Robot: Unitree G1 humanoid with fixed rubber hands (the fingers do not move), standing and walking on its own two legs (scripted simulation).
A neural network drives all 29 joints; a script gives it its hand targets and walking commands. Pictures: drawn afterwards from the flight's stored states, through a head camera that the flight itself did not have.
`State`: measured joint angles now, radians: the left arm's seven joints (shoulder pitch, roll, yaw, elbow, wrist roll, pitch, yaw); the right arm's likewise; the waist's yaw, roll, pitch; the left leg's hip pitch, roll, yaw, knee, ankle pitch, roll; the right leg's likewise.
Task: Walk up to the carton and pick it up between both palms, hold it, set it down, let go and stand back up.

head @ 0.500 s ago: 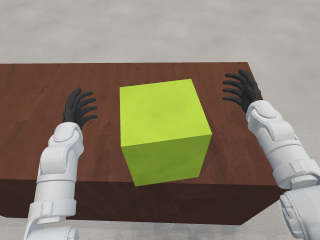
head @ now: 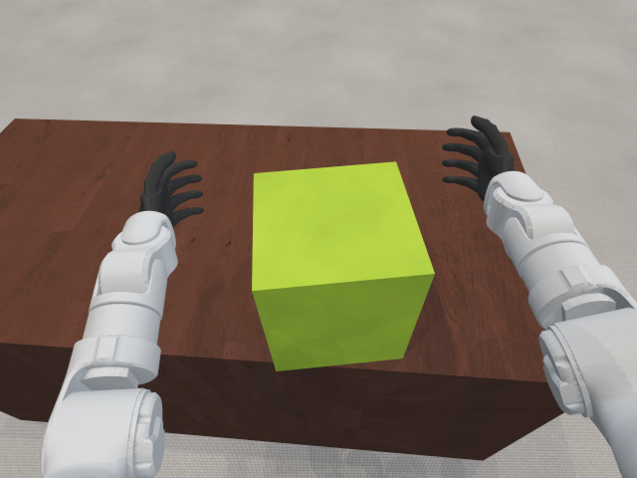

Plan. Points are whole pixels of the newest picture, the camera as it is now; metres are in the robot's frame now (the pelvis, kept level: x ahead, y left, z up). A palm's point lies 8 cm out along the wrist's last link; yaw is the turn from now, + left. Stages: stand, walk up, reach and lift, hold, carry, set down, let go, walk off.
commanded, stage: reach and lift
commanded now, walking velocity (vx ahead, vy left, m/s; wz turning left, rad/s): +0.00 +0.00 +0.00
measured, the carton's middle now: (333, 271) +0.42 +0.06 -0.03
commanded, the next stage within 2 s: none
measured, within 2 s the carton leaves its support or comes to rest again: neither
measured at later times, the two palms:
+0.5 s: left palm (193, 270) +0.37 +0.25 +0.02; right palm (468, 237) +0.45 -0.13 +0.04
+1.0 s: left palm (228, 275) +0.39 +0.21 +0.00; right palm (447, 249) +0.45 -0.11 +0.01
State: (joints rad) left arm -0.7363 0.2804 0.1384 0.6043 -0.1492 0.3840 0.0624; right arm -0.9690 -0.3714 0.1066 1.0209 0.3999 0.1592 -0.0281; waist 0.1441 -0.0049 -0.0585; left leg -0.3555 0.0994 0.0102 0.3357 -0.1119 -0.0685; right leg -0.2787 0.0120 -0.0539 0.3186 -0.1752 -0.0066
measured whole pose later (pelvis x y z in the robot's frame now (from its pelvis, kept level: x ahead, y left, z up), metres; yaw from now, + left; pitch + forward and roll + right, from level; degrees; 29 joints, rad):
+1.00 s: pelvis -0.01 +0.01 -0.03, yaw -2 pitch +25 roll -2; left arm -0.76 0.07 0.17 1.13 -0.11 -0.31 0.10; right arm -0.97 -0.22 0.05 1.35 0.22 -0.31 -0.01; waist 0.15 0.02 -0.24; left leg -0.84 0.11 0.01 0.62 -0.20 -0.05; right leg -0.77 0.01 -0.03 0.58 -0.24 0.01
